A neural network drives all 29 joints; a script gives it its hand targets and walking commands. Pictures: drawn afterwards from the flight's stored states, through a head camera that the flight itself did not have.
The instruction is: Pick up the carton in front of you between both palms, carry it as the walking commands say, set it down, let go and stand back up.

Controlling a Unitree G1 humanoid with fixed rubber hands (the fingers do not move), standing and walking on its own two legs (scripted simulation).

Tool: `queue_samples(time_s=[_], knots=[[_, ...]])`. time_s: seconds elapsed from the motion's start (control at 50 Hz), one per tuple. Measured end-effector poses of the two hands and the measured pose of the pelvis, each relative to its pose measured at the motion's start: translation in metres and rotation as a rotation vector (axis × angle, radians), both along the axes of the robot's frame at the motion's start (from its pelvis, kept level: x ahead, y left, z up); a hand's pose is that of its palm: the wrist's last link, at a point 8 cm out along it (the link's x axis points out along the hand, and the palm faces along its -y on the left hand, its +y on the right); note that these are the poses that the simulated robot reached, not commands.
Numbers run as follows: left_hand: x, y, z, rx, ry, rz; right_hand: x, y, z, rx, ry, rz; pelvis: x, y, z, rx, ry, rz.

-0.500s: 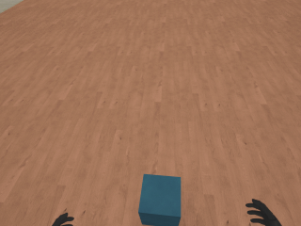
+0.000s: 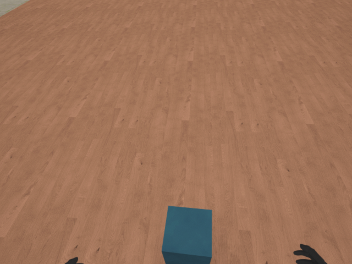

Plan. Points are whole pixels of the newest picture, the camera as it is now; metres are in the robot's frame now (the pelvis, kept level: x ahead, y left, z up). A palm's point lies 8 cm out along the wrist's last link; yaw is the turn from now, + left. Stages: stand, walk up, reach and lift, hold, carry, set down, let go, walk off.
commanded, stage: stand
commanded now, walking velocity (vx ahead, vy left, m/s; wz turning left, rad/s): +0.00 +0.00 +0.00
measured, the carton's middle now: (188, 238) +0.39 -0.01 -0.65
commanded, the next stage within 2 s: none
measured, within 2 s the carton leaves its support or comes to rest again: neither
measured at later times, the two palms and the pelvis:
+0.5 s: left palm out of the picture +0.08 +0.30 -0.09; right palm out of the picture +0.08 -0.30 -0.10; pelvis -0.02 +0.00 +0.01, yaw +0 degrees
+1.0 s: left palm out of the picture +0.06 +0.31 -0.09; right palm out of the picture +0.07 -0.31 -0.10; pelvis -0.03 +0.00 +0.01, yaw +0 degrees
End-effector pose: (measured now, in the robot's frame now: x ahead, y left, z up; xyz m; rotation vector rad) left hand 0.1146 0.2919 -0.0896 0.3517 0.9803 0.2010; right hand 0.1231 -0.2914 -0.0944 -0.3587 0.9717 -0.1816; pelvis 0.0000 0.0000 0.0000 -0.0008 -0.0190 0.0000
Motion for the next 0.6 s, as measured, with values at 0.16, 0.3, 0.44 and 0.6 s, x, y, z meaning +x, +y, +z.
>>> queue_samples(time_s=[0.16,0.3,0.44,0.6], knots=[[-0.01,0.004,0.0,0.006,0.026,0.009,-0.012,-0.004,-0.001,-0.004,0.028,-0.011,-0.005,0.0,0.002,0.001,-0.009,-0.001],[-0.021,0.008,-0.001,0.01,0.051,0.018,-0.025,-0.008,-0.002,-0.007,0.056,-0.02,-0.011,0.0,0.004,0.001,-0.014,-0.002],[-0.033,0.011,-0.002,0.011,0.077,0.025,-0.037,-0.01,-0.003,-0.009,0.082,-0.028,-0.016,0.0,0.006,0.001,-0.018,-0.002],[-0.043,0.013,-0.004,0.012,0.1,0.03,-0.047,-0.013,-0.004,-0.012,0.104,-0.032,-0.021,0.0,0.006,0.001,-0.021,-0.002]])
